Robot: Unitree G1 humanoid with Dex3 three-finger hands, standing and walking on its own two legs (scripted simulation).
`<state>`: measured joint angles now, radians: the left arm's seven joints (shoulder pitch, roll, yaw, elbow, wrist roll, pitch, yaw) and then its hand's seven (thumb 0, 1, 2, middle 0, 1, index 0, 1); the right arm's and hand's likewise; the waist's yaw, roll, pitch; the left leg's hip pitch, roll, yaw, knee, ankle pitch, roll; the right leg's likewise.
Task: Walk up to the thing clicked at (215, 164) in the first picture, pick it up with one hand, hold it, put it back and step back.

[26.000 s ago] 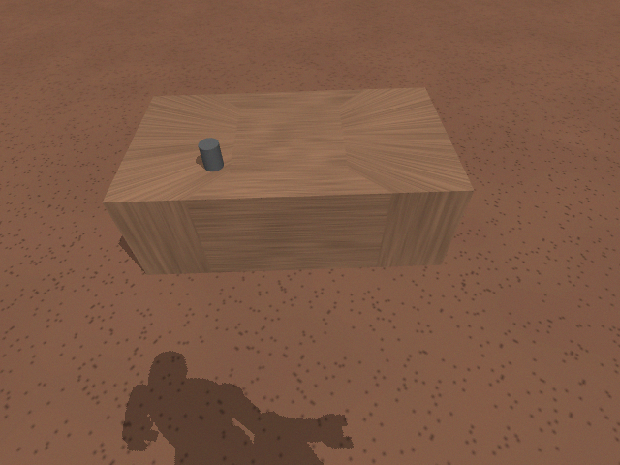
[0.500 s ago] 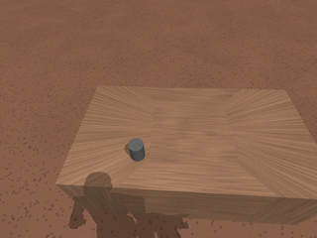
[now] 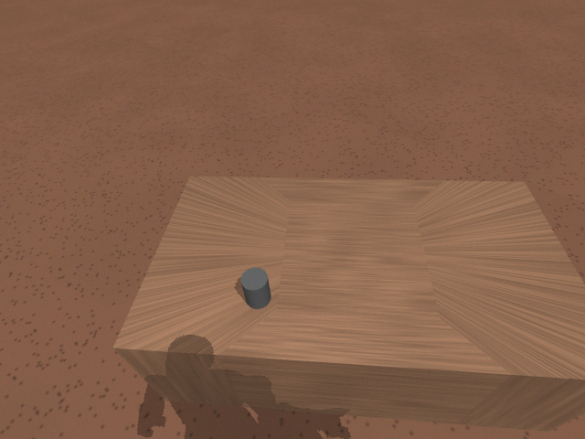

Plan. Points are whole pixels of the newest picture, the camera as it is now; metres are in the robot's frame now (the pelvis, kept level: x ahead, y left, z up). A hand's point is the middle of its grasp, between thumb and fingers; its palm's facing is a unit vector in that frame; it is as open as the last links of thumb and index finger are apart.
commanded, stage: stand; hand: left
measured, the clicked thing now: (256, 288) +0.54 +0.14 -0.31
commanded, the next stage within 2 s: step back in 1.46 s
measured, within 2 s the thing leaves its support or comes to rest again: neither
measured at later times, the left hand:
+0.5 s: hand out of the picture +0.07 +0.24 -0.15, palm faces +0.00 -0.94 -0.34, open 7.4 cm
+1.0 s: hand out of the picture +0.09 +0.24 -0.15, palm faces +0.00 -0.94 -0.35, open 7.4 cm
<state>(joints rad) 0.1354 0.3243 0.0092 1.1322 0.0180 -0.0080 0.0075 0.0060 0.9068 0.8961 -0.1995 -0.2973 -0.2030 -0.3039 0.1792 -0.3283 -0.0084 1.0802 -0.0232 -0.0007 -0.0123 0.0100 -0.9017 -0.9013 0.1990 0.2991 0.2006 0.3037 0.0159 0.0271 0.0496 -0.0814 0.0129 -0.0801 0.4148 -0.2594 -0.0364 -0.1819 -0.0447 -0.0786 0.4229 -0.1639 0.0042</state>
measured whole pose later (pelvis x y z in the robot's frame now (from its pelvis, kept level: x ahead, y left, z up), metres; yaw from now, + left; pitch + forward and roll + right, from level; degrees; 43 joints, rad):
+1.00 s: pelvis +0.02 -0.01 +0.00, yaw -1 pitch -3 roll +0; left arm 0.09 0.33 0.02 1.17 0.01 -0.01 0.00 0.01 0.91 0.90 -0.20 -0.30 -0.20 -0.30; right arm 0.14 -0.35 0.00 1.11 -0.02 0.00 -0.01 0.01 -0.90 -0.90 0.20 0.30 0.20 0.30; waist 0.01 0.03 0.05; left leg -0.04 0.04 -0.06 0.32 -0.24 -0.05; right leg -0.16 -0.02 -0.07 0.36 -0.15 -0.01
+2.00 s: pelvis -0.08 +0.07 -0.01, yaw -3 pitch +0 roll -2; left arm 0.07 0.40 0.07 0.92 0.00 0.07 0.03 0.00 0.91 0.90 -0.20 -0.30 -0.20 -0.30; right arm 0.16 -0.34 -0.05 0.95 -0.04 0.04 -0.02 0.01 -0.90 -0.90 0.20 0.30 0.20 0.30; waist -0.01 -0.05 0.18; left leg -0.26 -0.02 0.02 0.54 -0.27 0.06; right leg -0.46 0.11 0.16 1.09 -0.44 0.00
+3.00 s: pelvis -0.34 +0.07 -0.03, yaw -10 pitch -2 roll +0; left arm 0.20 0.41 0.09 0.86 0.02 0.06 -0.01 0.01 0.91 0.90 -0.20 -0.30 -0.20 -0.30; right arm 0.07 -0.40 -0.05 0.79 -0.03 0.03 -0.01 0.01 -0.90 -0.90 0.20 0.30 0.20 0.30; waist 0.03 -0.01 0.19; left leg -0.42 0.08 0.01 0.67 -0.22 -0.02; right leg -0.23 0.02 0.08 0.67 -0.42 0.02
